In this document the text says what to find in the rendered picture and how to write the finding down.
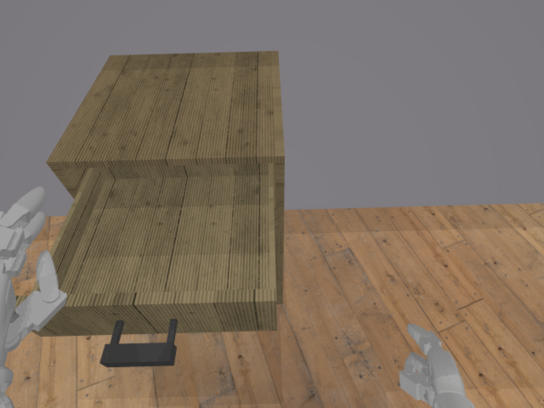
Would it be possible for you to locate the cabinet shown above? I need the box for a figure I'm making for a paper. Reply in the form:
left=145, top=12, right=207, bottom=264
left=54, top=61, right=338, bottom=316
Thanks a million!
left=46, top=51, right=285, bottom=304

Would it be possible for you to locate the left robot hand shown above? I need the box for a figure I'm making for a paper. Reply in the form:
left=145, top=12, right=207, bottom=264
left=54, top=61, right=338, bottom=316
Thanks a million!
left=0, top=186, right=67, bottom=366

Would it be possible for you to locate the handle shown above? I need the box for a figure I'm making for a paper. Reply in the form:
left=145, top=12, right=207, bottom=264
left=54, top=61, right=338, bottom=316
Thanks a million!
left=100, top=319, right=178, bottom=367

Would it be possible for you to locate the right robot hand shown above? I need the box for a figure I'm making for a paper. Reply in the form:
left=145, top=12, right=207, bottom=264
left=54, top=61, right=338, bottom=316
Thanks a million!
left=399, top=323, right=467, bottom=407

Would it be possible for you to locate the drawer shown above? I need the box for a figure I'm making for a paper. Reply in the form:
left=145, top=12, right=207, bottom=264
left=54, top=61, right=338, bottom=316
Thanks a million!
left=14, top=163, right=277, bottom=337

